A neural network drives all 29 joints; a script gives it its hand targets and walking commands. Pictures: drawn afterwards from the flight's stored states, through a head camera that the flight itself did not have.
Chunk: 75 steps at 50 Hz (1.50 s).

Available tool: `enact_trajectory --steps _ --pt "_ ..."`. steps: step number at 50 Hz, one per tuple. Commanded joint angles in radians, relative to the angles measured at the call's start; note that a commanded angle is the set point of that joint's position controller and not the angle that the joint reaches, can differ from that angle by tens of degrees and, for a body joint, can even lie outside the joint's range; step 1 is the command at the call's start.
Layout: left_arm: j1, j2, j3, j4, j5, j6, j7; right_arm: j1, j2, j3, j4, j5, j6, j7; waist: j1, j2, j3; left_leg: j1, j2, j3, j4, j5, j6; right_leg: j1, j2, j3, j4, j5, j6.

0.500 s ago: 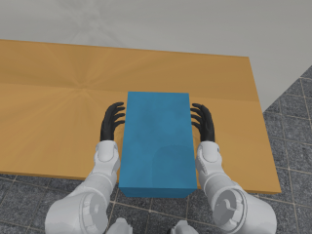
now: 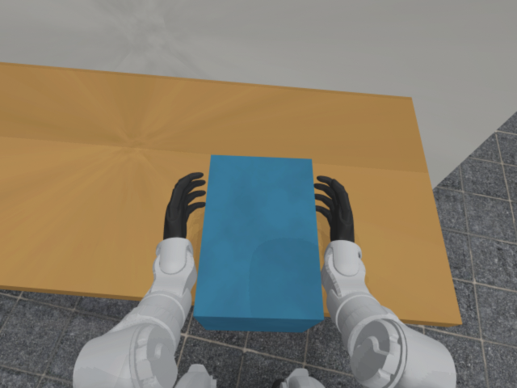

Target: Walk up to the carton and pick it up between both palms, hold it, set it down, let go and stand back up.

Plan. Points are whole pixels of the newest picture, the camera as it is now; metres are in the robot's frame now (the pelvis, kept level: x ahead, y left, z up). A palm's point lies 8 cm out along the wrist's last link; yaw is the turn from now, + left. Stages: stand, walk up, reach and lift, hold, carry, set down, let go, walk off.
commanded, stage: reach and lift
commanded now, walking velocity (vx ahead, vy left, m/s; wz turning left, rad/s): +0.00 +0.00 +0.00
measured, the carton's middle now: (257, 246) +0.36 +0.01 -0.08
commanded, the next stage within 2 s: none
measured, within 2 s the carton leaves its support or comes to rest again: leaves its support in 1.06 s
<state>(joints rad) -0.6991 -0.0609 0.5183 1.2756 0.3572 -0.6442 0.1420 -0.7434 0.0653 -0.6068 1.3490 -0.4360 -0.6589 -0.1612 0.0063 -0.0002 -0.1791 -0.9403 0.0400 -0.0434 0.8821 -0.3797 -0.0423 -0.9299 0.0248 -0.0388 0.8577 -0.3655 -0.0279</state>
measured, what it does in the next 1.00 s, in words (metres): stands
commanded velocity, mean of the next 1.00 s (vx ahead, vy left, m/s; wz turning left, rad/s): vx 0.00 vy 0.00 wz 0.00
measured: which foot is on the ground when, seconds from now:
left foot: down 0.00-1.00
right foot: down 0.00-1.00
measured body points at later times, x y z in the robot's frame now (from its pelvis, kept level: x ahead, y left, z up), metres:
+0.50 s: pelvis +0.00 +0.00 +0.00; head +0.13 +0.01 +0.43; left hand +0.39 +0.14 -0.03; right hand +0.40 -0.12 -0.03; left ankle +0.01 +0.14 -0.69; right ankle +0.01 -0.10 -0.69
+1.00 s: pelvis +0.00 +0.00 +0.00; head +0.12 -0.01 +0.44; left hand +0.38 +0.14 -0.03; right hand +0.39 -0.13 -0.03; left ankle +0.01 +0.14 -0.69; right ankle +0.01 -0.10 -0.69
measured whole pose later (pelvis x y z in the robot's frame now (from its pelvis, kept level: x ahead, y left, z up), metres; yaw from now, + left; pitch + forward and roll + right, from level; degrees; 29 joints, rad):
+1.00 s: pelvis +0.00 +0.00 +0.00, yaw +0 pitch +27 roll -2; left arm -0.69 -0.02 0.32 1.41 0.12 -0.70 0.19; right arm -0.75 0.03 -0.39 1.43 -0.30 -0.66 -0.19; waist 0.00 0.06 -0.25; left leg -0.98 0.05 -0.07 0.86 -0.36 -0.05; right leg -0.95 0.04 -0.07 0.80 -0.33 -0.04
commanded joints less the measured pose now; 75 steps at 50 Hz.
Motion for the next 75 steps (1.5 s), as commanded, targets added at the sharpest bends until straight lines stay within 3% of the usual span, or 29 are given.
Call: enact_trajectory --steps 1,5,8,9,11,13,17,18,26,29,33,36,37,38,46,52,61,64,65,69,72,75 --pt "-0.406 -0.496 -0.222 0.027 0.114 -0.013 -0.090 -0.380 0.614 0.281 0.127 -0.151 -0.040 0.148 0.019 0.002 -0.542 0.182 -0.048 0.120 -0.036 0.356 -0.003 0.366 0.001 -0.023 -0.072 0.376 0.004" --pt "-0.428 -0.502 -0.236 0.029 0.101 -0.013 -0.087 -0.390 0.610 0.275 0.135 -0.154 -0.036 0.141 0.011 0.019 -0.530 0.201 -0.047 0.118 -0.034 0.346 -0.005 0.340 0.006 -0.030 -0.081 0.344 0.000" --pt "-0.415 -0.495 -0.234 0.026 0.103 -0.014 -0.084 -0.382 0.605 0.288 0.132 -0.143 -0.035 0.147 0.025 0.018 -0.525 0.198 -0.044 0.117 -0.039 0.341 -0.004 0.336 0.007 -0.030 -0.083 0.329 -0.002" --pt "-0.412 -0.501 -0.246 0.044 0.100 -0.010 -0.087 -0.376 0.606 0.280 0.141 -0.144 -0.036 0.144 0.009 0.033 -0.503 0.207 -0.044 0.112 -0.041 0.346 -0.009 0.327 0.004 -0.029 -0.090 0.335 -0.005" --pt "-0.414 -0.500 -0.239 0.057 0.093 -0.010 -0.087 -0.398 0.602 0.288 0.129 -0.141 -0.037 0.143 0.020 0.011 -0.512 0.203 -0.044 0.112 -0.044 0.342 -0.005 0.333 0.009 -0.033 -0.094 0.330 0.002" --pt "-0.412 -0.495 -0.223 0.075 0.093 -0.011 -0.094 -0.385 0.610 0.282 0.156 -0.155 -0.031 0.135 -0.003 -0.024 -0.488 0.174 -0.048 0.108 -0.049 0.328 0.003 0.368 0.003 -0.027 -0.084 0.376 0.012" --pt "-0.433 -0.493 -0.228 0.072 0.080 -0.020 -0.091 -0.391 0.613 0.272 0.158 -0.157 -0.030 0.137 0.005 -0.002 -0.522 0.153 -0.046 0.115 -0.059 0.282 0.008 0.348 -0.002 -0.024 -0.093 0.313 0.009" --pt "-0.424 -0.488 -0.224 0.076 0.085 -0.019 -0.086 -0.388 0.612 0.281 0.148 -0.153 -0.029 0.142 0.021 0.004 -0.520 0.153 -0.044 0.116 -0.065 0.273 0.011 0.345 -0.001 -0.028 -0.095 0.299 0.007" --pt "-0.425 -0.490 -0.233 0.116 0.070 -0.018 -0.091 -0.374 0.607 0.275 0.180 -0.156 -0.023 0.131 -0.001 0.008 -0.482 0.151 -0.041 0.105 -0.066 0.263 0.008 0.316 0.000 -0.027 -0.105 0.275 0.003" --pt "-0.451 -0.483 -0.225 0.108 0.076 -0.026 -0.089 -0.382 0.617 0.285 0.187 -0.157 -0.028 0.129 0.005 0.020 -0.494 0.133 -0.045 0.115 -0.058 0.271 0.005 0.330 -0.002 -0.026 -0.093 0.296 0.007" --pt "-0.465 -0.513 -0.256 0.105 0.058 -0.051 -0.080 -0.423 0.606 0.308 0.166 -0.152 -0.069 0.126 0.014 0.027 -0.560 0.173 -0.038 0.108 -0.047 0.338 -0.007 0.315 0.009 -0.040 -0.089 0.340 0.006" --pt "-0.474 -0.520 -0.288 0.105 0.031 -0.077 -0.079 -0.445 0.614 0.353 0.171 -0.132 -0.092 0.121 0.018 0.021 -0.614 0.158 -0.041 0.109 -0.036 0.379 -0.008 0.363 0.014 -0.038 -0.073 0.447 0.017" --pt "-0.462 -0.601 -0.332 0.067 0.018 -0.076 -0.061 -0.451 0.584 0.337 0.137 -0.134 -0.107 0.130 -0.005 0.087 -0.704 0.274 -0.023 0.088 -0.041 0.443 -0.037 0.294 0.028 -0.071 -0.085 0.495 0.002" --pt "-0.459 -0.609 -0.341 0.072 0.014 -0.077 -0.054 -0.444 0.585 0.343 0.142 -0.130 -0.108 0.131 0.004 0.087 -0.702 0.319 -0.021 0.085 -0.026 0.483 -0.043 0.277 0.038 -0.077 -0.097 0.486 -0.006" --pt "-0.538 -0.628 -0.433 0.063 -0.074 -0.093 -0.060 -0.465 0.634 0.467 0.121 -0.048 -0.058 0.128 -0.027 0.057 -0.700 0.253 -0.041 0.071 -0.058 0.373 -0.026 0.374 0.037 -0.044 -0.097 0.480 0.023" --pt "-0.606 -0.663 -0.519 0.038 -0.155 -0.086 -0.065 -0.487 0.695 0.605 0.045 0.058 0.011 0.119 -0.040 0.042 -0.718 0.213 -0.062 0.054 -0.055 0.343 -0.016 0.464 0.034 -0.016 -0.074 0.519 0.044" --pt "-0.651 -0.787 -0.683 -0.142 -0.243 -0.018 -0.063 -0.510 0.801 0.864 -0.264 0.268 0.156 0.106 -0.066 0.041 -0.741 0.296 -0.088 -0.003 -0.051 0.421 -0.017 0.555 0.040 0.005 -0.078 0.625 0.075" --pt "-0.643 -0.801 -0.717 -0.203 -0.258 0.025 -0.069 -0.496 0.813 0.928 -0.359 0.327 0.225 0.097 -0.083 0.028 -0.693 0.327 -0.098 -0.023 -0.076 0.413 -0.014 0.573 0.034 0.016 -0.112 0.608 0.080" --pt "-0.644 -0.800 -0.720 -0.226 -0.262 0.045 -0.073 -0.481 0.824 0.949 -0.394 0.350 0.249 0.094 -0.086 0.000 -0.655 0.334 -0.107 -0.025 -0.105 0.338 0.000 0.549 0.025 0.031 -0.146 0.526 0.089" --pt "-0.624 -0.811 -0.743 -0.293 -0.265 0.104 -0.076 -0.438 0.803 0.977 -0.452 0.408 0.343 0.085 -0.106 0.037 -0.594 0.413 -0.101 -0.046 -0.131 0.440 -0.026 0.599 0.022 0.027 -0.186 0.571 0.070" --pt "-0.618 -0.815 -0.747 -0.341 -0.261 0.158 -0.079 -0.409 0.796 0.978 -0.489 0.444 0.403 0.085 -0.120 0.051 -0.558 0.479 -0.095 -0.058 -0.173 0.450 -0.035 0.589 0.019 0.023 -0.236 0.527 0.057" --pt "-0.615 -0.817 -0.735 -0.360 -0.256 0.201 -0.082 -0.396 0.776 0.961 -0.491 0.464 0.447 0.093 -0.115 0.070 -0.512 0.543 -0.080 -0.063 -0.205 0.462 -0.042 0.575 0.017 0.019 -0.273 0.474 0.037"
